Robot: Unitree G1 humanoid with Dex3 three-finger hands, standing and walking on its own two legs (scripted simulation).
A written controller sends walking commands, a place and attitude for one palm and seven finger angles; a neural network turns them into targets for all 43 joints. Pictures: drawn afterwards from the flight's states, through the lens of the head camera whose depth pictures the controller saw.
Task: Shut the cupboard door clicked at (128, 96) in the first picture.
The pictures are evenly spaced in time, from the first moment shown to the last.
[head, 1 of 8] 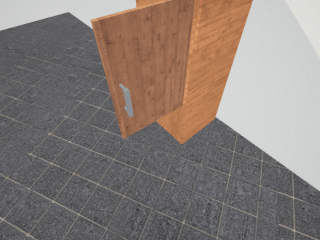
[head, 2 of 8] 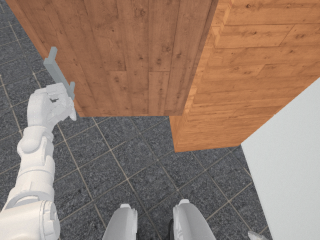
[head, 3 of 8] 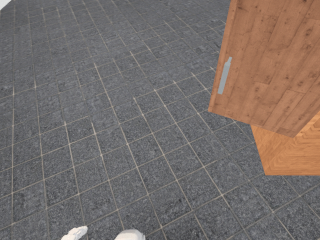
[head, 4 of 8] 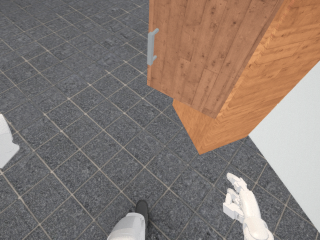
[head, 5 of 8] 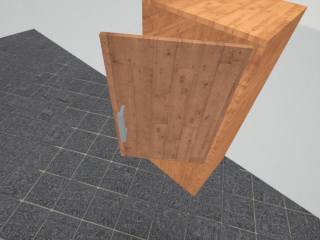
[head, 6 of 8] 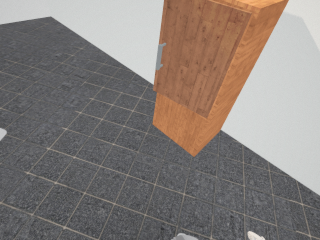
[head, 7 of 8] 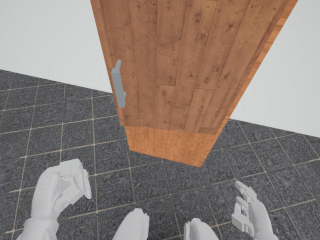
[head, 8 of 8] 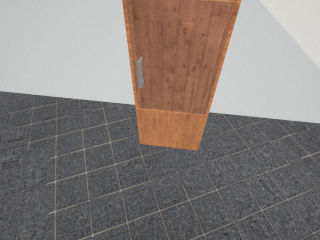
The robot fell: no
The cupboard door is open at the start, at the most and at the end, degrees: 86 86 0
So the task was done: yes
